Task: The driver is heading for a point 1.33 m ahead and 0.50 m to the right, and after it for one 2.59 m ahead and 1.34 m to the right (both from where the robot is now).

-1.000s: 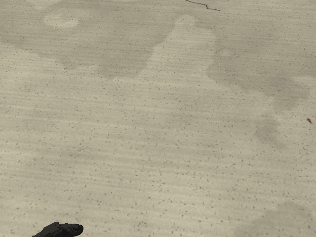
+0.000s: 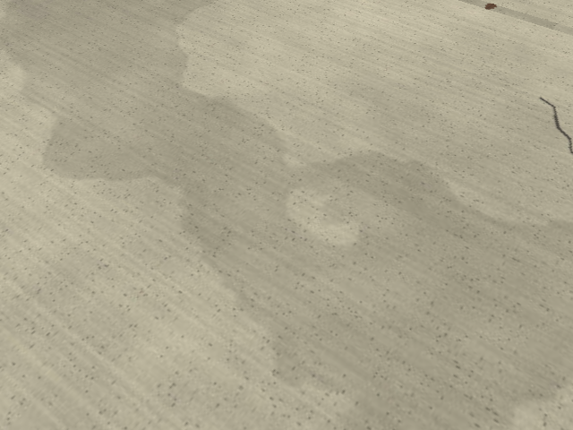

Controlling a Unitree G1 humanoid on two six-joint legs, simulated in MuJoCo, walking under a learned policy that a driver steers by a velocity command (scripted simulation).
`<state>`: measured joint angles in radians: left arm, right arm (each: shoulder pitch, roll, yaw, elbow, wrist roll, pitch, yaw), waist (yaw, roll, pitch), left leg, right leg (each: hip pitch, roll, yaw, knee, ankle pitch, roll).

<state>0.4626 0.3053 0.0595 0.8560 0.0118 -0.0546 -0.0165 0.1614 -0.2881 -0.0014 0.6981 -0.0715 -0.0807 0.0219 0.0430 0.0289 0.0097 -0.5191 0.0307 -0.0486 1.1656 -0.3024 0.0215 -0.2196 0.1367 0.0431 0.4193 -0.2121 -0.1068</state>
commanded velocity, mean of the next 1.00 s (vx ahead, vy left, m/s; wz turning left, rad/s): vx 1.00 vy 0.00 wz -0.81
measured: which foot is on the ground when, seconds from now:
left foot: up 0.00-0.22, down 0.24-0.68, up 0.70-1.00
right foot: down 0.00-0.26, up 0.28-0.66, down 0.68-1.00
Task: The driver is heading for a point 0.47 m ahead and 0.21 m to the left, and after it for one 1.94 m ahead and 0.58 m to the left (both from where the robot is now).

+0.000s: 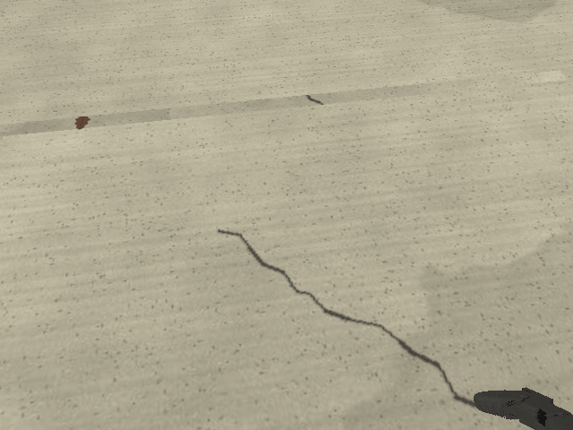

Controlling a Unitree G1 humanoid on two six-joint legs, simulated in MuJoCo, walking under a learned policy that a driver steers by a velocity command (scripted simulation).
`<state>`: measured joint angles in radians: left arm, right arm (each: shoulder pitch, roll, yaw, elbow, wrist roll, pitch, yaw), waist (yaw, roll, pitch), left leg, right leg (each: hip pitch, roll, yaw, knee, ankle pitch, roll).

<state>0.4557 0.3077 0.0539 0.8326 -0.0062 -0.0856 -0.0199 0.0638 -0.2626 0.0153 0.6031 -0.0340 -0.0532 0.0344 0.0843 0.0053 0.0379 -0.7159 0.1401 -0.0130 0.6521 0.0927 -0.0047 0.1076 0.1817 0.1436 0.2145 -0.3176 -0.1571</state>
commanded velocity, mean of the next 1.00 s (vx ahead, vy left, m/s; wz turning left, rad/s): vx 0.51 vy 0.00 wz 0.58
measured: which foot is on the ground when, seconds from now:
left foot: up 0.00-0.08, down 0.10-0.50, up 0.52-0.90, down 0.92-1.00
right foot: down 0.00-0.12, up 0.14-0.48, down 0.50-0.92, up 0.94-1.00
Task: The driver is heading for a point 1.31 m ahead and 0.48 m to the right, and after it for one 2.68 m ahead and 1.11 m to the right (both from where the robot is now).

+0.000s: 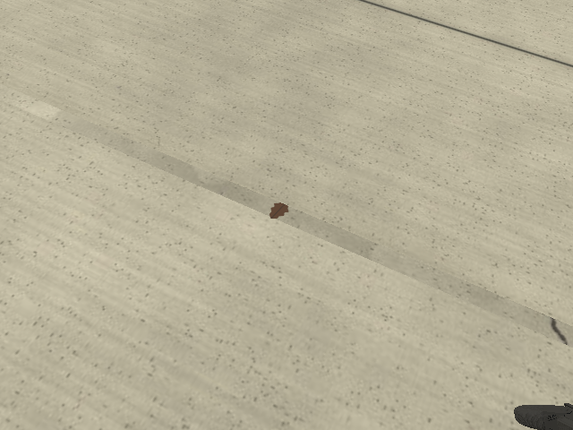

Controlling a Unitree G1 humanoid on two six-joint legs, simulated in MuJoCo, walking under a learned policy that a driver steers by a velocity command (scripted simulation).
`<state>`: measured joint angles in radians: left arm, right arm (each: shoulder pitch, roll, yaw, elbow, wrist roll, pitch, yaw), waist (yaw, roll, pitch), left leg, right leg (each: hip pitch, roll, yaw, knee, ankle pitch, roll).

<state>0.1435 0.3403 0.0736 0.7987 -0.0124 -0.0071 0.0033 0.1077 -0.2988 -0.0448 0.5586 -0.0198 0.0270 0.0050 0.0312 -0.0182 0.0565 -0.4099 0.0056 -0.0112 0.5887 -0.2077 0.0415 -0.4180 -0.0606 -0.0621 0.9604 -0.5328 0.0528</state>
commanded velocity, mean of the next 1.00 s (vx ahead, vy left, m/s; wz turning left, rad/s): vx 0.41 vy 0.00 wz -0.12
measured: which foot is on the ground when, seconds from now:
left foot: down 0.00-0.42, up 0.44-0.66, down 0.68-1.00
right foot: up 0.00-0.22, down 0.24-0.68, up 0.70-1.00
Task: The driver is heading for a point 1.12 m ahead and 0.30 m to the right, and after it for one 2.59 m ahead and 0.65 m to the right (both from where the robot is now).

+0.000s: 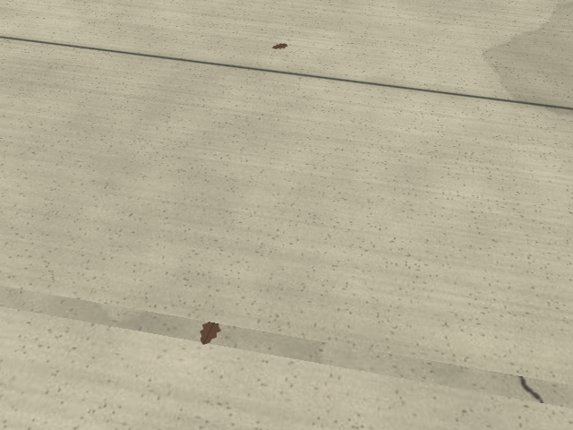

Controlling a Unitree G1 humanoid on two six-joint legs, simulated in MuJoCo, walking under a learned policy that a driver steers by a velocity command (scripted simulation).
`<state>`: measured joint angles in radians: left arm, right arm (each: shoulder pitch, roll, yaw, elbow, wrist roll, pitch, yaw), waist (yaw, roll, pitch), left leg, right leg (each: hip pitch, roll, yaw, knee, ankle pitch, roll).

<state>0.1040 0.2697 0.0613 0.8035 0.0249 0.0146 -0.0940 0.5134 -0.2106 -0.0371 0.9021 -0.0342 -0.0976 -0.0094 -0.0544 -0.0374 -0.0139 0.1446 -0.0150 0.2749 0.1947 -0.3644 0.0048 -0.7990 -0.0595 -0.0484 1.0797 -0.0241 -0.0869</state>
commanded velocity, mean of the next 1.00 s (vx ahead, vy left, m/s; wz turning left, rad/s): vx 0.98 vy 0.00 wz -0.61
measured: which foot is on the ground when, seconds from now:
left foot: down 0.00-0.18, up 0.20-0.56, down 0.58-0.96, up 0.98-1.00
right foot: up 0.00-0.16, down 0.18-0.56, up 0.58-1.00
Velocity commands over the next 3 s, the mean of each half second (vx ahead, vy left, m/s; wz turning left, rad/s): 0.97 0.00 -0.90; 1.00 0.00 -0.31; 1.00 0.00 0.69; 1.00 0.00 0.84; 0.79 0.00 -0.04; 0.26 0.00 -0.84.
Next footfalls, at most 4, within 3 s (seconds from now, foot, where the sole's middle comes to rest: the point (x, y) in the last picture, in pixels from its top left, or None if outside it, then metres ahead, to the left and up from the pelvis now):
0.18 right None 0.30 -0.05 -0.77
0.58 left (287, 341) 0.74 -0.03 -0.77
1.02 right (429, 312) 0.88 -0.46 -0.89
1.38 left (422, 202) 1.32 -0.53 -0.89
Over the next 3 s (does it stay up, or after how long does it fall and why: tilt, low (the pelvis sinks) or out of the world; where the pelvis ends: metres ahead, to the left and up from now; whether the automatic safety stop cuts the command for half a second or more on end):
stays up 2.33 -0.44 -0.12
